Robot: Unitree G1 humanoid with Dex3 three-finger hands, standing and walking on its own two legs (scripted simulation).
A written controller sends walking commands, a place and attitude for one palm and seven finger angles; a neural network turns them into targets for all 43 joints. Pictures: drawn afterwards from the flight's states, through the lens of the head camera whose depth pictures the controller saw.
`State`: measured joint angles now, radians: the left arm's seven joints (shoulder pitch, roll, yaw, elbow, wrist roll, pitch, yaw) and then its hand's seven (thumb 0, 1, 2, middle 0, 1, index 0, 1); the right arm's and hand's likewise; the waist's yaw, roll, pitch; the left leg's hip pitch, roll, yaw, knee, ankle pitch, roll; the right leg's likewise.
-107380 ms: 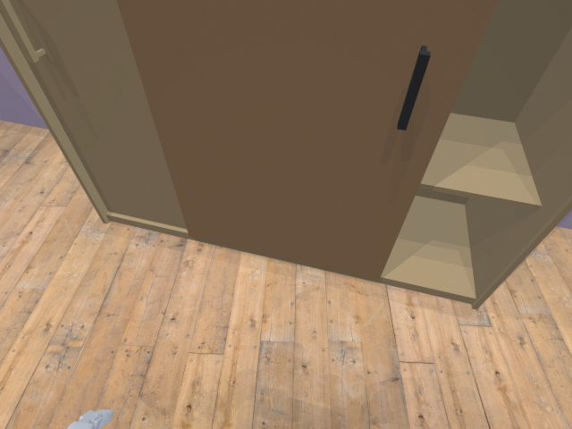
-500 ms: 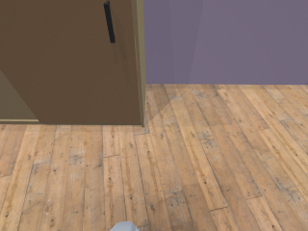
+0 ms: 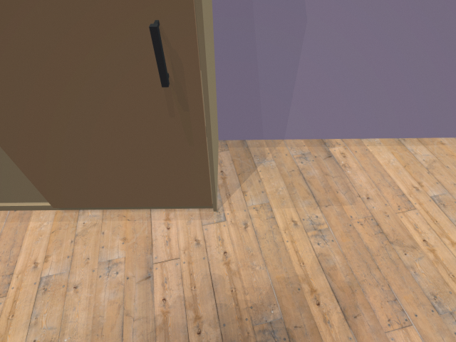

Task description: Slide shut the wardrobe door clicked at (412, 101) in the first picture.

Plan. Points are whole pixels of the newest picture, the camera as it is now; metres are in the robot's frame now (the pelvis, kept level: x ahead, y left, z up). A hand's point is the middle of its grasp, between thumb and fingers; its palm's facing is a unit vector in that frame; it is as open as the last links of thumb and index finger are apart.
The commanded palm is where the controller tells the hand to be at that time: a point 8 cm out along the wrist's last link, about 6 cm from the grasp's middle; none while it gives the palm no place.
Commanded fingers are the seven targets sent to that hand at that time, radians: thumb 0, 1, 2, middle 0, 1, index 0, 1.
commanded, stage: take the last steps up to it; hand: left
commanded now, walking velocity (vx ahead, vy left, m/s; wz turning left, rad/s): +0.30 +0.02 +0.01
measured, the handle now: (161, 54) +0.82 +0.24 +0.11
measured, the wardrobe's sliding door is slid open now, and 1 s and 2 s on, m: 0.00 0.00 0.00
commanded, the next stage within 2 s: come to a stop and stand still in 0.70 s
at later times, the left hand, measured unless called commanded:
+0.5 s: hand (129, 314) +0.20 +0.23 -0.16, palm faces +0.02 -0.99 -0.16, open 7.3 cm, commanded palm none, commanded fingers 0.00 0.90 0.90 -0.20 -0.30 -0.20 -0.30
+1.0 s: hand (151, 262) +0.32 +0.21 -0.18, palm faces +0.03 -0.99 -0.13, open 7.3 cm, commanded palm none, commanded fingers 0.00 0.90 0.90 -0.20 -0.30 -0.20 -0.30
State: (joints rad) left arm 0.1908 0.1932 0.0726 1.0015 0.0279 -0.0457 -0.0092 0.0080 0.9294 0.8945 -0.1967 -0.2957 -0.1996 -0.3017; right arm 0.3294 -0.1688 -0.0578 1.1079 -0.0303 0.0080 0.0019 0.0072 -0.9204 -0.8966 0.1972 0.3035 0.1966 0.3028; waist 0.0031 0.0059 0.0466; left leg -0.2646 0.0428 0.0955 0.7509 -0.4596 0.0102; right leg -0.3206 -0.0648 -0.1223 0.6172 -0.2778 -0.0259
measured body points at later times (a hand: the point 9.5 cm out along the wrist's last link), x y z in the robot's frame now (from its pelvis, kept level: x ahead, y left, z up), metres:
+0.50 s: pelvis +0.17 +0.05 +0.02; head +0.19 +0.06 +0.47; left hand +0.20 +0.28 -0.15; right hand +0.17 -0.18 -0.13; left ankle +0.18 +0.15 -0.72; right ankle +0.18 -0.08 -0.68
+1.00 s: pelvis +0.32 +0.05 +0.01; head +0.35 +0.08 +0.46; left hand +0.32 +0.27 -0.17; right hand +0.37 -0.18 -0.13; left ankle +0.35 +0.14 -0.72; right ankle +0.27 -0.09 -0.72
